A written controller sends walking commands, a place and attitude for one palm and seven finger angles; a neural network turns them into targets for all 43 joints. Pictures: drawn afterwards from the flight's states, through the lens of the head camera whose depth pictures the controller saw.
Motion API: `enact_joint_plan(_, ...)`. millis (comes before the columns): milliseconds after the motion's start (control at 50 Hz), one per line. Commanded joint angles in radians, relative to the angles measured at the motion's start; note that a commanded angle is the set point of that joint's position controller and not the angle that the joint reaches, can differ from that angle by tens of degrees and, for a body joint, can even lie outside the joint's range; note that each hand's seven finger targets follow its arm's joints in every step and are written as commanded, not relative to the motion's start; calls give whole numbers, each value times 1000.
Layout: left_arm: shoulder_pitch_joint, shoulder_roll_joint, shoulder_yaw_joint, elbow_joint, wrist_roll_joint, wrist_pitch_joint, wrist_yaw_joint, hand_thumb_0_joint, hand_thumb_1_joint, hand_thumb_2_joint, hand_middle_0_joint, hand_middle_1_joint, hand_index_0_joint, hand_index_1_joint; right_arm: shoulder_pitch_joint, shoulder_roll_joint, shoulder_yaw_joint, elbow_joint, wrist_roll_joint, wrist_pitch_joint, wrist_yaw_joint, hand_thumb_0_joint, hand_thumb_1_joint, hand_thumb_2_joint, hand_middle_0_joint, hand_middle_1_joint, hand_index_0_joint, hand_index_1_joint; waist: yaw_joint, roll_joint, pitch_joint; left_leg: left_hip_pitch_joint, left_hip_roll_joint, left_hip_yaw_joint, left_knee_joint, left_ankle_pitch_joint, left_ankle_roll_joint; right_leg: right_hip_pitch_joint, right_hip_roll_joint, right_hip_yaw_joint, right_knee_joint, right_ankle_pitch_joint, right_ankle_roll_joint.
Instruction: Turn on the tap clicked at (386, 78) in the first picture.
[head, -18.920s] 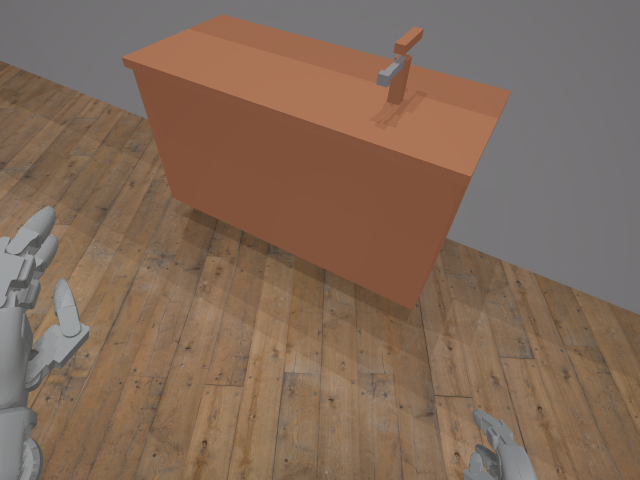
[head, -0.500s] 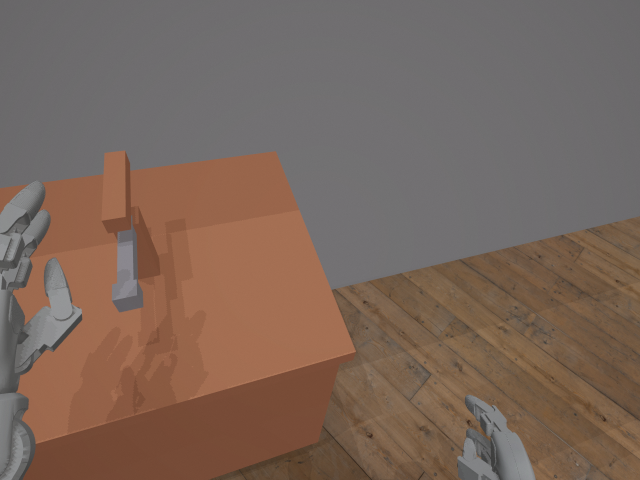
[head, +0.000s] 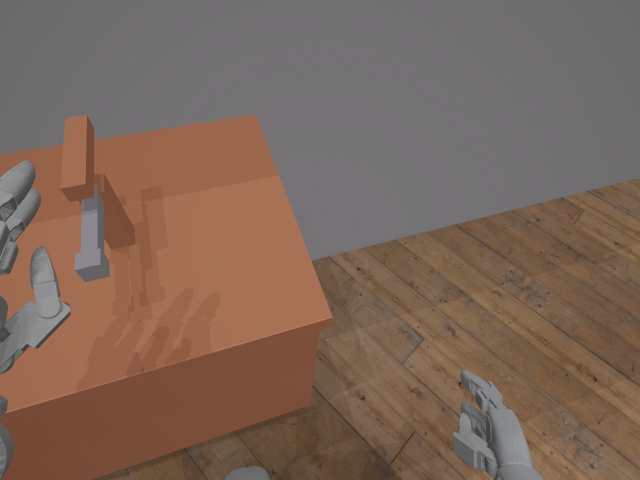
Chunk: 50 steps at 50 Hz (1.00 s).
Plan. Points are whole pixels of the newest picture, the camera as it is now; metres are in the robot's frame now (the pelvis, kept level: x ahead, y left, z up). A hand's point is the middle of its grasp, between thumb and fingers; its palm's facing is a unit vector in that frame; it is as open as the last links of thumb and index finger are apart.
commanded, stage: come to a stop and stand still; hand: left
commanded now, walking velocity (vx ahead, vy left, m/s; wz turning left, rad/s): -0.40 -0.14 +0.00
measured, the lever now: (92, 265) +0.33 +0.31 +0.05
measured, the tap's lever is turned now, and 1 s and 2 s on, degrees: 0 0 0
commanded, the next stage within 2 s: look again from close up in 1.22 s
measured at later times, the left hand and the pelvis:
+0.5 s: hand (70, 331) +0.21 +0.23 +0.16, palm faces +0.27 -0.88 -0.40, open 7.4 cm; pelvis -0.03 +0.01 +0.00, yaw -3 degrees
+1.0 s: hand (53, 279) +0.25 +0.27 +0.16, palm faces +0.36 -0.87 -0.33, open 7.4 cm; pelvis +0.02 +0.03 +0.01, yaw -1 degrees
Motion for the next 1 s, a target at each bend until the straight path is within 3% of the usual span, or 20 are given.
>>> enact_joint_plan(0, -36, 171, 129, -240, -13, -84, 20, 0, 900, 900, -200, -300, -200, -300, -6, -130, -72, -130, 0, -53, -29, 0, -900, -900, 200, 300, 200, 300, -18, -45, -237, 71, -8, -24, 67, 37, 5, -23, -203, 192, -118, 239, -82)
enact_joint_plan(40, -16, 191, 153, -215, -11, -91, 34, 0, 900, 900, -200, -300, -200, -300, -2, -117, -72, -108, -1, -56, -35, 0, -900, -900, 200, 300, 200, 300, -21, -118, -229, 99, -55, -15, 157, -92, 5, -119, -275, 237, -203, 58, -115)
enact_joint_plan(80, 10, 165, 137, -204, -12, -78, 42, 0, 900, 900, -200, -300, -200, -300, -11, -112, -58, -93, -3, -51, -39, 0, -900, -900, 200, 300, 200, 300, -22, -127, -229, 131, -44, -33, 99, -86, 11, -138, -278, 211, -193, -44, -121)
enact_joint_plan(120, 20, 162, 134, -178, -14, -63, 53, 0, 900, 900, -200, -300, -200, -300, -35, -128, -48, -103, 6, -53, -46, 0, -900, -900, 200, 300, 200, 300, -14, -44, -207, 112, -5, -67, -111, -73, 32, -89, -189, 167, -129, -150, -61)
enact_joint_plan(180, -30, 150, 111, -189, 5, -60, 58, 0, 900, 900, -200, -300, -200, -300, -59, -141, -36, -113, 12, -55, -55, 0, -900, -900, 200, 300, 200, 300, -11, 226, -183, -78, 162, -281, -321, -215, 103, 62, -55, 81, 74, -182, 12)
enact_joint_plan(200, -70, 149, 104, -205, 16, -58, 58, 0, 900, 900, -200, -300, -200, -300, -54, -143, -44, -117, 13, -58, -54, 0, -900, -900, 200, 300, 200, 300, -6, 202, -176, -117, 172, -280, -307, -193, 113, 116, -50, 83, 98, -133, 12)
enact_joint_plan(220, -1163, 1009, 594, -344, 153, -247, 6, 0, 900, 900, -200, -300, -200, -300, 54, -39, -44, 161, 64, -166, -41, 0, -900, -900, 200, 300, 200, 300, 274, 98, -312, -129, 221, -166, -109, 45, -10, 192, -232, 340, -244, -237, -8)
enact_joint_plan(240, -528, 358, 235, 204, 62, -141, -23, 0, 900, 900, -200, -300, -200, -300, 97, -89, -17, 36, -13, -168, -41, 0, -900, -900, 200, 300, 200, 300, -43, -49, -194, -14, -94, -21, 71, 18, 11, 12, -184, 270, -182, 74, -118)
enact_joint_plan(260, -430, 171, 76, 219, 33, -96, -50, 0, 900, 900, -200, -300, -200, -300, 112, -143, -64, -12, 13, -184, -17, 0, -900, -900, 200, 300, 200, 300, 17, 27, -265, 87, -85, -47, -22, 17, -3, 30, -221, 340, -102, 232, -154)
enact_joint_plan(280, -419, 184, 40, 148, 34, -116, -64, 0, 900, 900, -200, -300, -200, -300, 100, -148, -49, -26, 6, -187, -15, 0, -900, -900, 200, 300, 200, 300, 10, 109, -221, 130, -44, 12, -82, 24, -1, -18, -169, 229, -76, 194, -93)
enact_joint_plan(300, -297, 106, -14, 104, 7, -108, -57, 0, 900, 900, -200, -300, -200, -300, 59, -149, -47, -50, 24, -176, -4, 0, -900, -900, 200, 300, 200, 300, 14, 156, -185, 108, -21, -23, -135, -12, 15, -24, -135, 181, -62, 16, -49)
enact_joint_plan(360, -108, 102, 7, 6, 12, -82, -15, 0, 900, 900, -200, -300, -200, -300, -22, -141, -25, -91, 41, -142, 15, 0, -900, -900, 200, 300, 200, 300, 29, 121, -125, -44, 29, -95, -259, -196, 51, 62, -69, 130, -39, -156, -5)
enact_joint_plan(400, -89, 166, 83, -15, 26, -78, 9, 0, 900, 900, -200, -300, -200, -300, -16, -146, -22, -108, 36, -124, 8, 0, -900, -900, 200, 300, 200, 300, 30, -11, -122, -140, 26, -93, -261, -296, 54, 119, -59, 118, -48, -207, 4)
enact_joint_plan(440, -105, 210, 145, -31, 25, -78, 17, 0, 900, 900, -200, -300, -200, -300, -10, -142, -22, -120, 32, -113, -3, 0, -900, -900, 200, 300, 200, 300, 16, -129, -127, -95, -16, -62, -188, -274, 42, 60, -76, 146, -128, -304, -6)
enact_joint_plan(460, -138, 273, 203, -85, 26, -81, 26, 0, 900, 900, -200, -300, -200, -300, -26, -140, -19, -118, 27, -107, -12, 0, -900, -900, 200, 300, 200, 300, 11, -93, -132, -50, -24, -54, -177, -248, 40, 25, -82, 151, -148, -320, -11)
enact_joint_plan(540, -179, 204, 154, -117, 24, -94, 27, 0, 900, 900, -200, -300, -200, -300, -18, -133, -18, -112, 18, -114, -22, 0, -900, -900, 200, 300, 200, 300, -3, 85, -158, -10, -9, -82, -217, -243, 51, 42, -67, 151, -109, -253, -18)
enact_joint_plan(600, -202, 156, 106, -114, 35, -94, 26, 0, 900, 900, -200, -300, -200, -300, -18, -134, -16, -106, 23, -130, -18, 0, -900, -900, 200, 300, 200, 300, 1, 170, -157, -50, 39, -126, -300, -289, 63, 125, -31, 82, -16, -135, -3)
enact_joint_plan(740, -179, 90, 22, -42, 50, -75, 30, 0, 900, 900, -200, -300, -200, -300, 0, -143, -25, -82, 19, -130, -5, 0, -900, -900, 200, 300, 200, 300, -3, 35, -129, 1, -2, -89, -226, -108, 38, 106, -58, 119, -108, -40, -10)
enact_joint_plan(860, -189, 146, 72, -103, 44, -71, 39, 0, 900, 900, -200, -300, -200, -300, -31, -138, -26, -88, 13, -102, -9, 0, -900, -900, 200, 300, 200, 300, -4, 72, -210, 104, -4, -75, -178, 206, 21, 170, -74, 93, -75, 214, -14)
enact_joint_plan(980, -109, 134, 78, -142, 26, -65, 39, 0, 900, 900, -200, -300, -200, -300, -30, -138, -30, -110, 12, -73, -11, 0, -900, -900, 200, 300, 200, 300, -10, 92, -257, 157, 7, -76, -147, 412, 7, 203, -74, 67, -44, 332, -17)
